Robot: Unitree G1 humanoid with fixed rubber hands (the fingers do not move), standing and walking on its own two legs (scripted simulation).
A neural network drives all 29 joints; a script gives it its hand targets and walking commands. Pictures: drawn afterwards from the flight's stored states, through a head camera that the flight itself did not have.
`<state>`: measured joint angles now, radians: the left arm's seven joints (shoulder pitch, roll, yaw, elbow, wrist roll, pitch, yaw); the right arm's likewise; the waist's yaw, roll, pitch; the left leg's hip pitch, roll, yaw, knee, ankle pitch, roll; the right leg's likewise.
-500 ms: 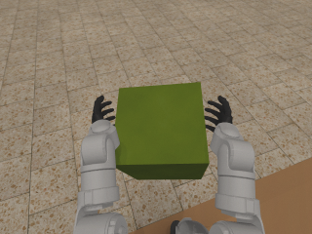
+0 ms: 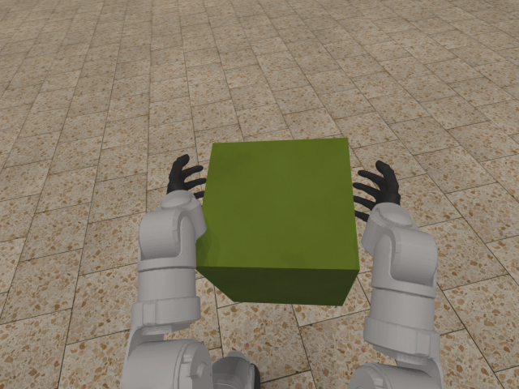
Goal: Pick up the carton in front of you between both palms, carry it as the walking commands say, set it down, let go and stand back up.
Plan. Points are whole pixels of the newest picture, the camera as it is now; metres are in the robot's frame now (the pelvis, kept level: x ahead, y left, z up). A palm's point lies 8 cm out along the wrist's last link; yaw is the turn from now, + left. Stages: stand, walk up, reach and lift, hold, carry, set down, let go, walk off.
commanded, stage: carry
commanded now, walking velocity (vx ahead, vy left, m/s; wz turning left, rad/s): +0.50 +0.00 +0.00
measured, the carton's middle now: (282, 231) +0.37 +0.01 +0.02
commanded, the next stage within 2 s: none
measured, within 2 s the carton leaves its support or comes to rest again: neither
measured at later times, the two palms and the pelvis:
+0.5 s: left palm (220, 95) +0.64 +0.15 +0.11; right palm (362, 97) +0.62 -0.14 +0.12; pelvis +0.29 +0.01 +0.00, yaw +0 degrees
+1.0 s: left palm (242, 47) +0.87 +0.14 +0.11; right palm (355, 50) +0.87 -0.15 +0.10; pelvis +0.61 -0.01 +0.00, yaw +1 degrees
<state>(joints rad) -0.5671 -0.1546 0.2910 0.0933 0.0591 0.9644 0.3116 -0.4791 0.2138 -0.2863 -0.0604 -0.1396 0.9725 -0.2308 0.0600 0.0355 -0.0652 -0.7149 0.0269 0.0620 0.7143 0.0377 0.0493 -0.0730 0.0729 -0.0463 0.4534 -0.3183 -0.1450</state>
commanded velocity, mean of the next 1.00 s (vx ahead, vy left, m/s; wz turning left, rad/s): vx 0.50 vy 0.00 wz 0.00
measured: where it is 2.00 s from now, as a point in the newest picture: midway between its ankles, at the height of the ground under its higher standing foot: (296, 185)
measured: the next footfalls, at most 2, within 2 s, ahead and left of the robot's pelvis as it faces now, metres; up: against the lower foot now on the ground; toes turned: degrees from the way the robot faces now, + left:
left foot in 0.08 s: +0.26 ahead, +0.08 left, -0.01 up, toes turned +4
right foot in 0.62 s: +0.52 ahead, -0.11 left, -0.01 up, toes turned -6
